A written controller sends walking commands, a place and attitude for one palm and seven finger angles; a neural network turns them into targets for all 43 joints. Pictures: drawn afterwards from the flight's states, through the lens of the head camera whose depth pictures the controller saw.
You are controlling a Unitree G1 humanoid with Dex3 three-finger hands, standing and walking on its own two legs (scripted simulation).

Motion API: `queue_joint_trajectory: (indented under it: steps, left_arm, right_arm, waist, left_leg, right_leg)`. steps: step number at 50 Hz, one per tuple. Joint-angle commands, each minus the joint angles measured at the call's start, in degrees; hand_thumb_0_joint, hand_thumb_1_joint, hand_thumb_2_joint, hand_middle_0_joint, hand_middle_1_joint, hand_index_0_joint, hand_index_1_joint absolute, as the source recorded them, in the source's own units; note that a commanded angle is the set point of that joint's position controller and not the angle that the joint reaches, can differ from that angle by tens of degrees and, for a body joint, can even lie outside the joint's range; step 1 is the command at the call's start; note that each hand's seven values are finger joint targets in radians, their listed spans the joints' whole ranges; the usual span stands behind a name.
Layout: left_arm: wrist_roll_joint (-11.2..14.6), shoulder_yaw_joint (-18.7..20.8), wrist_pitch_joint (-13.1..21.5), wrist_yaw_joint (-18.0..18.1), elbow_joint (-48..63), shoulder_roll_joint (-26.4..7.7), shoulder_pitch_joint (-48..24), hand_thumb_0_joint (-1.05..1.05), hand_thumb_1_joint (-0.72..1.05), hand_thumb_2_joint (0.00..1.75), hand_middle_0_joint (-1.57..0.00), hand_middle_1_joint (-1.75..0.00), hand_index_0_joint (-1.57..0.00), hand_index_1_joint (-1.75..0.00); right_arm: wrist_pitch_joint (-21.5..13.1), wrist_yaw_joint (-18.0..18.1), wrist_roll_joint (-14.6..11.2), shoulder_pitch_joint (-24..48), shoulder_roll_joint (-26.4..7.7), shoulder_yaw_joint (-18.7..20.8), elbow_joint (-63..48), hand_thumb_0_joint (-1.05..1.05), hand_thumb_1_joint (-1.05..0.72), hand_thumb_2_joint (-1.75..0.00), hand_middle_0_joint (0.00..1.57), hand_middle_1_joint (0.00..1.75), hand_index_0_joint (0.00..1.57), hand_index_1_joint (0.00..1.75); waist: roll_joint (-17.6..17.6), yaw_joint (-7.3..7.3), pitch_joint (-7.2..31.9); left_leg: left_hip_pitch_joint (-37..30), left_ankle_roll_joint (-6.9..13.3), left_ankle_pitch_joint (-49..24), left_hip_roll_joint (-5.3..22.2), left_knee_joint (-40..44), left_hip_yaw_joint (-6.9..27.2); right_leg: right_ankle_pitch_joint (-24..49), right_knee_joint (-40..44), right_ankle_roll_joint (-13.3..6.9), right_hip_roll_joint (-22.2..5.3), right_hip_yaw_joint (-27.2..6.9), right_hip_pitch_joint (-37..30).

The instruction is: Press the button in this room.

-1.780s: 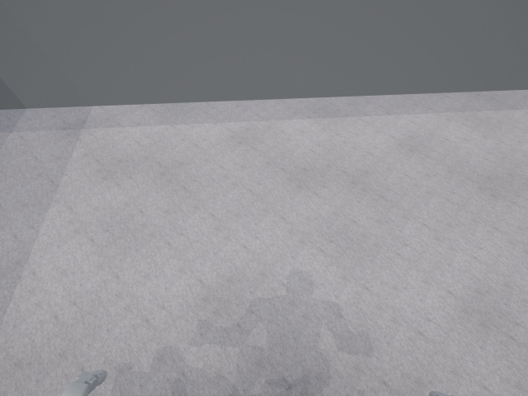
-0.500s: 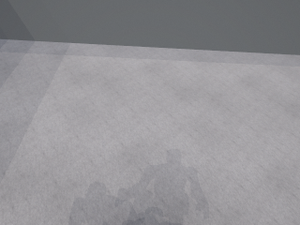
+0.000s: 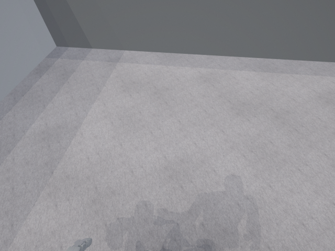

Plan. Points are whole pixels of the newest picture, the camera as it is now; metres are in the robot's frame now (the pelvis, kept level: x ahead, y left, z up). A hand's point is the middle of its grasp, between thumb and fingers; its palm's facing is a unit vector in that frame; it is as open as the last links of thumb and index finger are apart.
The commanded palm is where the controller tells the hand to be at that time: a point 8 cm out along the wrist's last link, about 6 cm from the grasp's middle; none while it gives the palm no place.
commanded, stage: turn or walk to find it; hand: left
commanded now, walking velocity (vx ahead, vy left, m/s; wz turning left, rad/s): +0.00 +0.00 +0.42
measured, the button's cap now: out of the picture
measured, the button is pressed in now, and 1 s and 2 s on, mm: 0 0 0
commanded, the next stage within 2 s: none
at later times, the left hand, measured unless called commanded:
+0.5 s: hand out of the picture -0.09 +0.20 -0.18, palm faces +0.31 -0.93 -0.22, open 7.4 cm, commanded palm none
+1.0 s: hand out of the picture +0.00 +0.23 -0.14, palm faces +0.41 -0.87 -0.27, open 7.4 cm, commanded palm none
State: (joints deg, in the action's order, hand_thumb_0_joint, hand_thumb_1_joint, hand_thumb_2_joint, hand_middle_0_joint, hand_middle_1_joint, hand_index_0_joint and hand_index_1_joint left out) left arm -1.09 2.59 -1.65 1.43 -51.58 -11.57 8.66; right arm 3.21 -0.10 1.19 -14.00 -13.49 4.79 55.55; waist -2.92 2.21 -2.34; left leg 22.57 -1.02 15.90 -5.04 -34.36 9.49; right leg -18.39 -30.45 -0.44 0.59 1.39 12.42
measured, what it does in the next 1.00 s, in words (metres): steps on the spot, turning left: left foot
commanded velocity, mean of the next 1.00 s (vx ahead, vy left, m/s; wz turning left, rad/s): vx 0.00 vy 0.00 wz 0.42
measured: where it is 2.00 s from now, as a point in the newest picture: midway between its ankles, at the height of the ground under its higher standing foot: outside the picture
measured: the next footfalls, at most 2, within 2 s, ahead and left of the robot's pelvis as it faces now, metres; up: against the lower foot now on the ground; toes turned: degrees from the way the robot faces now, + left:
left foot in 0.48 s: -0.02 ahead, +0.12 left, +0.00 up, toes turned +19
right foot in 1.02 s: +0.04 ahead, -0.10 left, +0.00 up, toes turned +23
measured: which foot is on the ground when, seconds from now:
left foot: up 0.00-0.46, down 0.48-1.00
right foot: down 0.00-0.48, up 0.50-1.00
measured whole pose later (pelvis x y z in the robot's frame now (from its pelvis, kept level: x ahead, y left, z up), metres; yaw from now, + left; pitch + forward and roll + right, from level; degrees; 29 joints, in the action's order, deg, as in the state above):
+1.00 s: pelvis -0.04 -0.01 +0.00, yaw +25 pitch +0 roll +1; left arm -0.6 3.2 -2.1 0.9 -50.6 -12.2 7.4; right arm 2.4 -0.1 1.5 -15.6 -12.1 3.7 56.0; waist -1.1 2.7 -3.0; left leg 15.8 0.6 12.6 -3.6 -28.8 5.3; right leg -18.9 -34.2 3.9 -1.4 1.5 15.3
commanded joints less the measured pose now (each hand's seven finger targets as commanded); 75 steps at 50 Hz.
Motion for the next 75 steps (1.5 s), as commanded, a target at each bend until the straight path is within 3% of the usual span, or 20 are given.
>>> queue_joint_trajectory:
  steps: [1,3,5,16,20,23,24,25,26,32,41,48,49,51,52,54,56,60,71,75]
  left_arm:
    - [0.0,2.6,1.4,1.5,4.7,-11.2,0.6,0.0,0.9,0.9,-0.2,-0.3,-0.2,-0.3]
    - [0.1,1.3,2.0,0.9,4.9,-9.0,-1.0,0.0,0.9,0.9,-0.2,-0.3,-0.2,-0.3]
    - [0.2,1.1,2.4,0.7,4.0,-8.3,2.5,0.0,0.9,0.9,-0.2,-0.3,-0.2,-0.3]
    - [-0.7,2.0,2.4,1.0,-0.5,-10.3,14.1,0.0,0.9,0.9,-0.2,-0.3,-0.2,-0.3]
    - [-0.9,2.6,1.9,1.0,-1.3,-11.8,13.6,0.0,0.9,0.9,-0.2,-0.3,-0.2,-0.3]
    - [0.0,2.4,1.5,0.6,-1.2,-10.5,11.3,0.0,0.9,0.9,-0.2,-0.3,-0.2,-0.3]
    - [0.5,2.0,1.2,0.2,0.6,-7.3,11.1,0.0,0.9,0.9,-0.2,-0.3,-0.2,-0.3]
    - [0.1,0.9,0.7,0.5,2.0,-5.7,8.5,0.0,0.9,0.9,-0.2,-0.3,-0.2,-0.3]
    - [-0.2,1.1,0.0,0.7,2.2,-6.9,6.6,0.0,0.9,0.9,-0.2,-0.3,-0.2,-0.3]
    - [-0.1,2.2,-0.4,-0.5,-1.1,-6.8,7.2,0.0,0.9,0.9,-0.2,-0.3,-0.2,-0.3]
    - [0.2,2.2,-0.5,-0.1,2.6,-6.1,-0.2,0.0,0.9,0.9,-0.2,-0.3,-0.2,-0.3]
    - [0.8,1.9,0.7,0.2,3.1,-5.6,4.0,0.0,0.9,0.9,-0.2,-0.3,-0.2,-0.3]
    - [0.8,2.1,1.2,0.4,2.7,-6.6,6.0,0.0,0.9,0.9,-0.2,-0.3,-0.2,-0.3]
    - [-0.5,3.6,2.3,1.0,3.1,-15.5,7.4,0.0,0.9,0.9,-0.2,-0.3,-0.2,-0.3]
    - [0.1,3.0,1.7,1.0,3.6,-14.7,7.3,0.0,0.9,0.9,-0.2,-0.3,-0.2,-0.3]
    - [0.2,2.4,1.7,0.9,4.9,-10.5,-0.1,0.0,0.9,0.9,-0.2,-0.3,-0.2,-0.3]
    - [0.3,1.5,2.0,0.8,5.1,-7.9,-1.8,0.0,0.9,0.9,-0.2,-0.3,-0.2,-0.3]
    - [0.3,1.4,2.4,0.8,3.1,-7.8,3.8,0.0,0.9,0.9,-0.2,-0.3,-0.2,-0.3]
    - [-0.9,3.0,1.8,0.8,-0.5,-11.3,9.0,0.0,0.9,0.9,-0.2,-0.3,-0.2,-0.3]
    - [0.0,3.0,1.0,0.3,-0.9,-10.7,7.6,0.0,0.9,0.9,-0.2,-0.3,-0.2,-0.3]
  right_arm:
    - [0.0,-0.1,0.4,1.0,-6.5,2.0,-5.6,0.0,-0.9,-0.9,0.2,0.3,0.2,0.3]
    - [0.2,-0.7,0.3,-1.8,-5.6,1.7,-3.0,0.0,-0.9,-0.9,0.2,0.3,0.2,0.3]
    - [0.2,-0.7,0.2,-1.9,-4.9,1.3,-2.4,0.0,-0.9,-0.9,0.2,0.3,0.2,0.3]
    - [-0.3,-0.3,-0.5,8.4,-3.3,-0.7,-4.0,0.0,-0.9,-0.9,0.2,0.3,0.2,0.3]
    - [-1.1,-0.2,-1.0,7.5,-2.9,-1.2,-3.9,0.0,-0.9,-0.9,0.2,0.3,0.2,0.3]
    - [-2.2,-0.1,-0.6,1.3,-6.0,-0.6,-2.3,0.0,-0.9,-0.9,0.2,0.3,0.2,0.3]
    - [-2.8,0.2,-0.1,-1.1,-11.7,0.7,-2.3,0.0,-0.9,-0.9,0.2,0.3,0.2,0.3]
    - [-2.2,0.5,-0.7,-3.2,-14.1,1.2,-1.6,0.0,-0.9,-0.9,0.2,0.3,0.2,0.3]
    - [-2.0,0.7,-0.5,-2.7,-12.9,1.0,-1.4,0.0,-0.9,-0.9,0.2,0.3,0.2,0.3]
    - [-3.1,1.5,-0.5,3.5,-8.9,-0.1,-3.7,0.0,-0.9,-0.9,0.2,0.3,0.2,0.3]
    - [-2.7,1.2,0.2,-0.5,-8.8,0.8,-3.7,0.0,-0.9,-0.9,0.2,0.3,0.2,0.3]
    - [-2.1,0.9,0.2,0.6,-9.4,1.4,-4.5,0.0,-0.9,-0.9,0.2,0.3,0.2,0.3]
    - [-2.1,0.7,-0.2,0.9,-8.6,1.3,-4.6,0.0,-0.9,-0.9,0.2,0.3,0.2,0.3]
    - [-2.0,0.3,-0.5,-1.3,-2.5,0.5,-6.4,0.0,-0.9,-0.9,0.2,0.3,0.2,0.3]
    - [-1.3,0.5,0.1,-0.3,-5.6,1.5,-6.1,0.0,-0.9,-0.9,0.2,0.3,0.2,0.3]
    - [0.2,-0.2,0.4,-2.2,-5.4,1.8,-2.9,0.0,-0.9,-0.9,0.2,0.3,0.2,0.3]
    - [0.3,-0.8,0.4,-4.2,-4.5,1.6,-1.3,0.0,-0.9,-0.9,0.2,0.3,0.2,0.3]
    - [0.5,-0.7,0.3,-2.7,-4.2,1.2,-0.9,0.0,-0.9,-0.9,0.2,0.3,0.2,0.3]
    - [-0.7,-0.6,-0.7,5.3,-2.2,-0.5,-3.1,0.0,-0.9,-0.9,0.2,0.3,0.2,0.3]
    - [-1.9,-0.4,-0.6,-0.7,-4.8,-0.1,-1.9,0.0,-0.9,-0.9,0.2,0.3,0.2,0.3]
  waist:
    - [16.0,-1.45,-1.6]
    - [11.7,0.48,-3.8]
    - [11.7,-0.41,-2.5]
    - [13.0,-5.24,2.6]
    - [14.8,-4.88,5.4]
    - [7.6,-0.66,8.1]
    - [-8.9,0.44,9.1]
    - [-12.0,1.04,8.4]
    - [-5.5,1.01,6.0]
    - [-4.4,-2.21,2.6]
    - [-5.8,-0.28,0.9]
    - [-4.5,-2.63,5.3]
    - [-2.3,-3.93,6.6]
    - [21.2,-4.05,6.7]
    - [15.4,-4.6,5.9]
    - [13.2,-0.91,0.6]
    - [10.4,0.4,-1.3]
    - [12.4,-1.59,-0.8]
    - [14.2,-4.84,2.4]
    - [7.2,-0.63,5.8]
  left_leg:
    - [10.8,-0.2,10.2,3.1,-28.1,-2.2]
    - [10.1,-1.2,3.8,3.9,-34.3,-4.9]
    - [11.1,-2.1,1.4,3.9,-36.0,-6.4]
    - [7.5,-3.0,10.6,6.6,-17.6,-10.9]
    - [-1.0,-1.3,9.0,5.6,-5.4,-14.1]
    - [-18.6,0.8,-11.3,8.4,12.3,-12.2]
    - [-28.1,7.0,-31.8,22.5,13.3,5.4]
    - [-25.5,13.5,-47.6,29.1,13.1,10.5]
    - [-21.8,14.4,-42.3,28.9,13.0,5.4]
    - [-16.5,9.4,-33.7,17.5,15.1,-0.7]
    - [-14.3,11.7,-24.3,17.9,16.4,7.4]
    - [-7.9,9.3,-23.2,14.8,10.6,10.3]
    - [-4.8,6.9,-18.5,12.5,7.6,8.7]
    - [12.4,-1.0,15.9,0.1,-14.0,-5.9]
    - [9.4,-0.5,17.5,2.6,-23.7,-3.8]
    - [8.1,-0.9,9.4,4.2,-32.7,-3.8]
    - [8.8,-1.7,4.0,5.5,-35.4,-6.1]
    - [10.3,-3.3,2.3,6.3,-34.7,-7.3]
    - [0.2,-2.1,11.6,7.3,-10.0,-13.2]
    - [-16.2,-0.3,-6.2,8.1,10.5,-12.8]
  right_leg:
    - [-1.9,20.1,-6.9,-22.1,-18.6,4.6]
    - [6.7,16.9,-5.6,-16.4,-9.1,4.5]
    - [13.6,14.5,-5.3,-14.8,-5.1,0.3]
    - [38.0,7.4,-9.0,-19.8,-3.4,-12.8]
    - [42.3,3.5,-7.6,-20.2,-0.7,-11.7]
    - [30.1,-8.2,-1.3,-16.7,5.8,-1.3]
    - [0.5,-19.5,3.2,-9.2,9.0,14.3]
    - [-20.4,-27.5,4.5,-6.4,5.0,18.2]
    - [-18.1,-31.8,4.0,-7.7,2.2,17.2]
    - [-3.4,-35.2,5.5,-6.8,0.3,17.4]
    - [-5.6,-23.2,6.1,-5.2,-0.5,15.3]
    - [1.9,0.3,4.1,-1.6,0.3,-1.3]
    - [7.6,8.7,3.9,-3.2,-0.4,-7.5]
    - [18.6,14.8,-4.7,-27.2,-22.5,-15.9]
    - [18.1,14.4,-7.9,-28.7,-19.4,-7.1]
    - [4.2,17.7,-6.0,-20.9,-12.9,1.3]
    - [8.1,15.9,-4.6,-17.0,-5.5,1.6]
    - [13.5,14.7,-5.1,-16.9,-2.4,-3.3]
    - [26.9,8.3,-8.4,-22.3,-0.3,-6.9]
    - [18.9,-3.3,-1.5,-18.7,6.7,1.9]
